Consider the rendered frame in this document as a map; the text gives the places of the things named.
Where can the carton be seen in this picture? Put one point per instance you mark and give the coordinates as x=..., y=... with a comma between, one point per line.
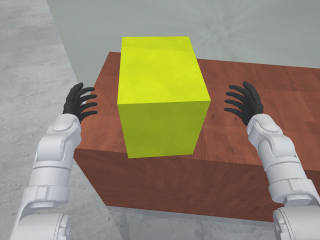
x=162, y=97

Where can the left robot upper arm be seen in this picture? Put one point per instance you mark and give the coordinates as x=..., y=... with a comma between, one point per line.
x=43, y=226

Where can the right robot hand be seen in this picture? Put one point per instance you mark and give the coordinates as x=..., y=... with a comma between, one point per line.
x=251, y=102

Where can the right robot forearm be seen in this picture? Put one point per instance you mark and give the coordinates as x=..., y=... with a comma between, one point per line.
x=289, y=184

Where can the right robot upper arm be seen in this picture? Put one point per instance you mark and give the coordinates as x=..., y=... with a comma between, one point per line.
x=297, y=222

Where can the left robot forearm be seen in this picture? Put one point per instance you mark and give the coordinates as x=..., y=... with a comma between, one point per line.
x=48, y=185

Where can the pedestal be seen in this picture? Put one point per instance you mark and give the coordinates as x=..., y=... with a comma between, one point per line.
x=224, y=177

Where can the left robot hand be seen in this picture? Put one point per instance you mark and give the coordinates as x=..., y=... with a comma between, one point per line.
x=74, y=100

